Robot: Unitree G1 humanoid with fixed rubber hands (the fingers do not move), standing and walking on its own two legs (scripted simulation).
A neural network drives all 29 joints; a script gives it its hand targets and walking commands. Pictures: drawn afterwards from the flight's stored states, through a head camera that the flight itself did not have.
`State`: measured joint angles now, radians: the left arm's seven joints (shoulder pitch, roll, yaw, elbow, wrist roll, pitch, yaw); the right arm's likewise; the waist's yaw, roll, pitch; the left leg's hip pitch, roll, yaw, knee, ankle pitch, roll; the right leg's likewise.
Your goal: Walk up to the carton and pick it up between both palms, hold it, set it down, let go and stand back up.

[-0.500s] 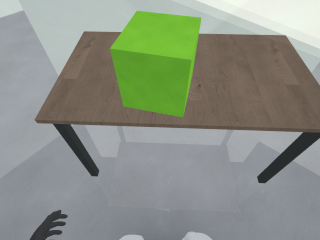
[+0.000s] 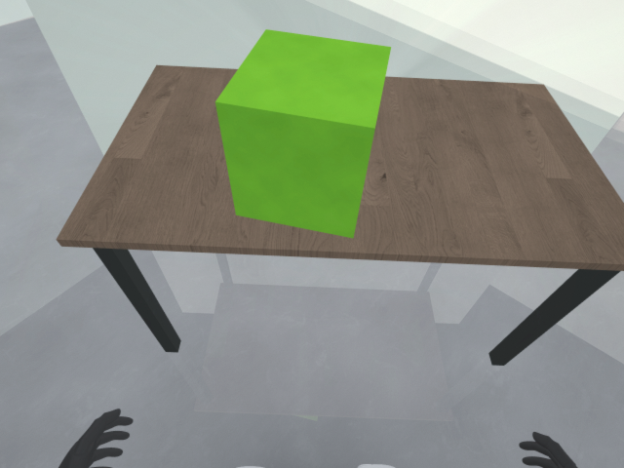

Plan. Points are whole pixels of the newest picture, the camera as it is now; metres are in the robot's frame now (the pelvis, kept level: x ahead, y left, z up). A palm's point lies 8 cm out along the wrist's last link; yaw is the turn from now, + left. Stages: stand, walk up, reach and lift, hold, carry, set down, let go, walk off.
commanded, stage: walk up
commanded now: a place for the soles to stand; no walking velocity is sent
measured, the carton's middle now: (310, 134) +0.68 +0.04 +0.01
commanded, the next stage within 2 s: none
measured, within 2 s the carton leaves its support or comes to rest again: neither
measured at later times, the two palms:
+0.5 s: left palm out of the picture +0.06 +0.39 -0.07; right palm out of the picture +0.11 -0.25 -0.10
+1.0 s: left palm out of the picture +0.12 +0.47 -0.11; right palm out of the picture +0.03 -0.17 -0.07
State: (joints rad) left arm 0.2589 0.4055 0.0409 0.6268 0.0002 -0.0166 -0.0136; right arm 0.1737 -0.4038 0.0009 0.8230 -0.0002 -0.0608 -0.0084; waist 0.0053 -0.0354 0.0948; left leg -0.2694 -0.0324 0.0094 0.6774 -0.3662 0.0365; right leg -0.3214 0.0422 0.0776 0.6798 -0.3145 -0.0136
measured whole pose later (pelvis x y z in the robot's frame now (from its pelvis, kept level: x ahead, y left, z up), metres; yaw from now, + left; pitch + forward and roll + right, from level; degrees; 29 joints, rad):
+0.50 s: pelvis +0.01 +0.06 -0.01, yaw -1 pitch -2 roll -3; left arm 0.45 0.43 0.04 0.63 0.00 -0.07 0.02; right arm 0.18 -0.46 0.00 0.82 0.00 0.01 0.07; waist 0.01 0.07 0.07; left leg -0.51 0.00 -0.04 0.92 -0.47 0.02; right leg -0.32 0.01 0.12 0.68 -0.34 0.00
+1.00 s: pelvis +0.02 +0.16 +0.00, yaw -6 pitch -4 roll -3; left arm 0.37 0.48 0.04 0.67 0.00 0.03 0.01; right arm 0.34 -0.42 0.00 0.82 0.00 -0.06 0.00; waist 0.01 -0.05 0.08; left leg -0.36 -0.04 0.09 0.69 -0.32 0.03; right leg -0.40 0.01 0.11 1.05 -0.41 0.00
